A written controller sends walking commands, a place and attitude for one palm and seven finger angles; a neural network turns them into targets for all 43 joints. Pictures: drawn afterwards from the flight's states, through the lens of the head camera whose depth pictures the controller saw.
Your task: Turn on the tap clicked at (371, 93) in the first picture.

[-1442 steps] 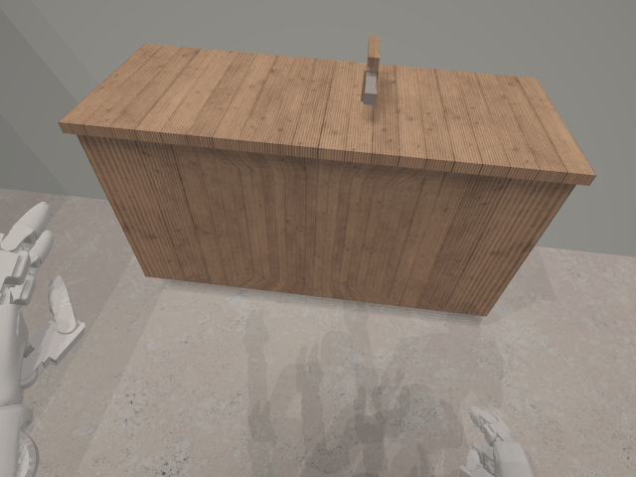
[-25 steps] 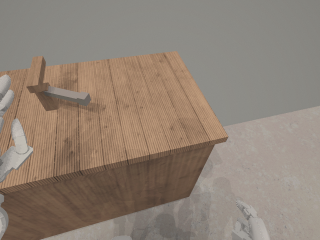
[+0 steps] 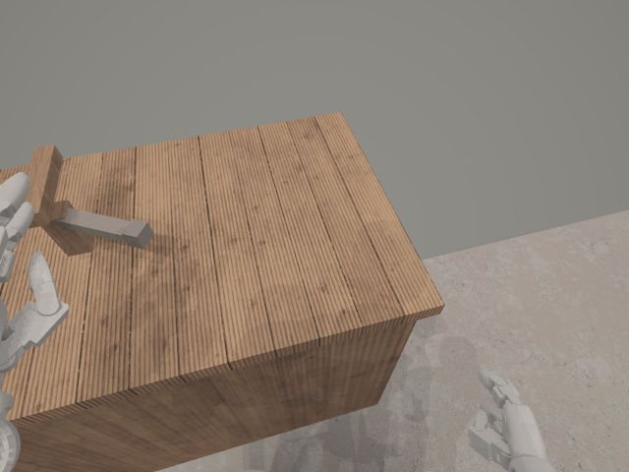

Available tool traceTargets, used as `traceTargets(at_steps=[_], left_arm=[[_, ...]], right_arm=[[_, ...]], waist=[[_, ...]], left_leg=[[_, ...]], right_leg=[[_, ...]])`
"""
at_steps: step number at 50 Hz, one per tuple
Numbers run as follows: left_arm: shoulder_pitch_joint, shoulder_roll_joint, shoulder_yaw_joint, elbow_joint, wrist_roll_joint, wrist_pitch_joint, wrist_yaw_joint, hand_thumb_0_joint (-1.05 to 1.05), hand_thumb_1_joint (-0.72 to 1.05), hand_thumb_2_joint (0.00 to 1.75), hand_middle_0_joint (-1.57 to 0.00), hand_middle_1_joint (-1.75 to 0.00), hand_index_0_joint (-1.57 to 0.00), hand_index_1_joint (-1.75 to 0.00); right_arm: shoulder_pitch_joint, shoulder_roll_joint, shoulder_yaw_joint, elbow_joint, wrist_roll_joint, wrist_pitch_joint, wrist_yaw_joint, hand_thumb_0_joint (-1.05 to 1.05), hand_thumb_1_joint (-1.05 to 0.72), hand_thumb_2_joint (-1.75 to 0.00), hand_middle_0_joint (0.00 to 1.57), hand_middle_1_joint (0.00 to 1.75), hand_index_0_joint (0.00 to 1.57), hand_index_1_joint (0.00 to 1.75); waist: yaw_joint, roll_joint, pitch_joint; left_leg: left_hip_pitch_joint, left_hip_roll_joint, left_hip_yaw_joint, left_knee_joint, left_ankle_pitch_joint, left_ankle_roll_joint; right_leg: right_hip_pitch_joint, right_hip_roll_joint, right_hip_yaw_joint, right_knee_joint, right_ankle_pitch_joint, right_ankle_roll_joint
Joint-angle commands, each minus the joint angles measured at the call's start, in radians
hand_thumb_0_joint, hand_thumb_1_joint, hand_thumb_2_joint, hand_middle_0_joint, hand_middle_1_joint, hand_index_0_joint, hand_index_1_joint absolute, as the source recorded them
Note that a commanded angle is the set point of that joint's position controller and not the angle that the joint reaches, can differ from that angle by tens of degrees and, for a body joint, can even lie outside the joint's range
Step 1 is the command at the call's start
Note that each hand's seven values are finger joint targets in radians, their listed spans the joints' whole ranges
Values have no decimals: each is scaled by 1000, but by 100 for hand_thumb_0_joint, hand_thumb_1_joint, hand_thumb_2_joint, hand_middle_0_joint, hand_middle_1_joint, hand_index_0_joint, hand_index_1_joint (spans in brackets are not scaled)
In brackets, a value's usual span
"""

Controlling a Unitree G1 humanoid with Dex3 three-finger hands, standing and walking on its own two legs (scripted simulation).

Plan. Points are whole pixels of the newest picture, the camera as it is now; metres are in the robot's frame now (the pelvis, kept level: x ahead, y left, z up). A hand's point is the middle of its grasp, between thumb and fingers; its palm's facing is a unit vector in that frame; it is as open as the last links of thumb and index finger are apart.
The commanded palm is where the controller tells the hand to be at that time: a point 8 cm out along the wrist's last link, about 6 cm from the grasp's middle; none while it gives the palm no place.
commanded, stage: come to a stop and stand still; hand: left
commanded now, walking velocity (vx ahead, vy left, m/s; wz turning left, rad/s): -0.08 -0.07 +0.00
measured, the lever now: (138, 233) +0.39 +0.29 +0.05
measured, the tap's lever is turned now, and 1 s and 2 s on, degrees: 60 60 60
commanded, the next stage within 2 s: look again from close up in 0.82 s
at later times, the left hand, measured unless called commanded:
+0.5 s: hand (9, 327) +0.20 +0.28 +0.17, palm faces +0.42 -0.84 -0.35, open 7.4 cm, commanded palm +0.14 +0.31 +0.18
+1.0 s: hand out of the picture +0.24 +0.31 +0.19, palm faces +0.48 -0.77 -0.42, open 7.4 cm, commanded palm +0.15 +0.31 +0.18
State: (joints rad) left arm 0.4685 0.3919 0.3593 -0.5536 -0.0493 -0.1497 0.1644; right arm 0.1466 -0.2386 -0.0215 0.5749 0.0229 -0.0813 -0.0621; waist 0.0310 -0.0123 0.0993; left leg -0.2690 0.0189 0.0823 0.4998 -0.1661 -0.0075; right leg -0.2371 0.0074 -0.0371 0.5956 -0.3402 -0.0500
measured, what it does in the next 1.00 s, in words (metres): stands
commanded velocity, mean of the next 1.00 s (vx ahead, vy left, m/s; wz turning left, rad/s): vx -0.01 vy -0.01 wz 0.00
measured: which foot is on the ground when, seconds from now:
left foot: down 0.00-1.00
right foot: down 0.00-1.00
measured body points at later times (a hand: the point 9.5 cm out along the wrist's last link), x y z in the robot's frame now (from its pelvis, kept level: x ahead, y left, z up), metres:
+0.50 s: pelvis -0.02 +0.03 +0.01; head -0.01 +0.04 +0.46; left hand +0.17 +0.32 +0.19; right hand +0.15 -0.19 -0.07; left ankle +0.03 +0.13 -0.73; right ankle -0.01 -0.08 -0.73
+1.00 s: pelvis -0.01 +0.03 +0.01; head +0.02 +0.05 +0.46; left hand +0.20 +0.35 +0.22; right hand +0.19 -0.19 -0.07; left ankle +0.03 +0.13 -0.73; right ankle -0.01 -0.08 -0.73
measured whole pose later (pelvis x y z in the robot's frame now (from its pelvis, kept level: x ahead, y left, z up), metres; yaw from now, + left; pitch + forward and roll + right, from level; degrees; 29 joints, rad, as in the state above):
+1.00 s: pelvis -0.01 +0.03 +0.01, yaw +0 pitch +1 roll -1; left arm 0.19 0.47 0.40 -0.33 -0.02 -0.17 0.10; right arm 0.19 -0.20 0.01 0.60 0.01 -0.11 -0.05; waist 0.08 -0.01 0.04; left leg -0.29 0.04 0.07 0.46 -0.18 0.02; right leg -0.19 0.03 -0.05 0.40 -0.22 -0.02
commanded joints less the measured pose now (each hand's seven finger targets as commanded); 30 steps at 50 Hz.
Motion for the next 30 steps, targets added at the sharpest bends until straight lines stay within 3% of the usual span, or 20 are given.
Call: traceTargets(at_steps=[1,4,8,12,17,18,23,30], left_arm=[[9,168,130,-192,0,-45,11,0,90,90,-20,-30,-20,-30],[-11,160,116,-212,-9,-43,12,0,90,90,-20,-30,-20,-30],[-36,150,92,-190,-17,-32,11,0,90,90,-20,-30,-20,-30],[-87,130,63,-162,-10,-25,11,0,90,90,-20,-30,-20,-30],[-127,121,49,-151,-1,-23,10,0,90,90,-20,-30,-20,-30],[-129,141,61,-158,-1,-25,10,0,90,90,-20,-30,-20,-30],[-115,130,58,-156,5,-28,8,0,90,90,-20,-30,-20,-30],[-71,125,67,-177,7,-35,10,0,90,90,-20,-30,-20,-30]], right_arm=[[-55,-77,-18,-168,-1,-38,-8,0,-90,-90,20,30,20,30],[-54,-75,-13,-158,-6,-40,-18,0,-90,-90,20,30,20,30],[-60,-78,-3,-149,-13,-49,-26,0,-90,-90,20,30,20,30],[-55,-77,7,-151,-19,-55,-23,0,-90,-90,20,30,20,30],[-55,-82,10,-146,-21,-59,-20,0,-90,-90,20,30,20,30],[-66,-80,12,-142,-21,-59,-22,0,-90,-90,20,30,20,30],[-59,-82,10,-139,-20,-64,-14,0,-90,-90,20,30,20,30],[-49,-82,5,-136,-19,-74,-11,0,-90,-90,20,30,20,30]], waist=[[-1,57,-285],[-7,46,-290],[-11,104,-228],[-16,85,-163],[-16,83,-137],[-15,96,-144],[-15,98,-152],[-10,94,-204]], left_leg=[[163,153,-137,-5,455,54],[140,128,-123,-18,345,31],[84,120,-135,-90,116,27],[31,98,-134,-130,-99,22],[13,105,-155,-185,-184,26],[14,111,-164,-202,-204,30],[-12,111,-176,-228,-250,32],[27,115,-170,-209,-116,32]], right_leg=[[41,-100,110,-101,451,54],[72,-106,130,-151,468,34],[55,-90,137,-217,303,31],[22,-81,151,-286,149,23],[27,-59,129,-305,76,25],[38,-57,118,-301,78,27],[77,-45,99,-290,88,31],[118,-40,78,-255,204,31]])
